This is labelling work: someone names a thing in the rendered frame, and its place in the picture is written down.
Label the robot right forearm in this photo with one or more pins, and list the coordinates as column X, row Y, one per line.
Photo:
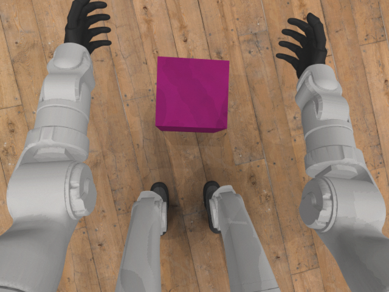
column 328, row 133

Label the right robot shin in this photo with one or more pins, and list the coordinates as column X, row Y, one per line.
column 227, row 188

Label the robot left hand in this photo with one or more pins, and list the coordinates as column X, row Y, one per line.
column 78, row 23

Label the left robot upper arm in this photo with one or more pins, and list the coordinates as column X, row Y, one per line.
column 46, row 201

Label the right robot upper arm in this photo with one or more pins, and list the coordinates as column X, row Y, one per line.
column 348, row 216

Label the carton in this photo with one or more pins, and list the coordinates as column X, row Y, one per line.
column 192, row 94

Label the right robot thigh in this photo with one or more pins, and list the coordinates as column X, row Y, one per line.
column 248, row 267

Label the robot left forearm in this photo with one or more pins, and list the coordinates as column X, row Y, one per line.
column 62, row 116

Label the robot right hand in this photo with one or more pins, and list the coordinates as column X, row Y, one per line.
column 313, row 49

